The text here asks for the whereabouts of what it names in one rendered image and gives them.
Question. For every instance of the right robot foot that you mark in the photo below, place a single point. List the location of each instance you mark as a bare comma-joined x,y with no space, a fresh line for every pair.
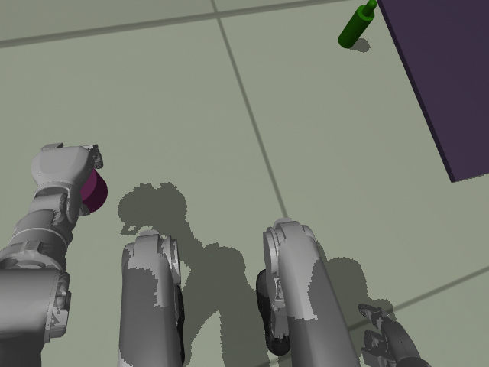
278,347

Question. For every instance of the left robot arm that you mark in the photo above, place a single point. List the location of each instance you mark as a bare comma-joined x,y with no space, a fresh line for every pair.
34,284

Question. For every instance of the left robot hand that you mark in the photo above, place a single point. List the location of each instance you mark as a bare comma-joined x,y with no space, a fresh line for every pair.
71,165

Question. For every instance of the right robot hand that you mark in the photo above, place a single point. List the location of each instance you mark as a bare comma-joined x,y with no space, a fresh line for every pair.
388,349

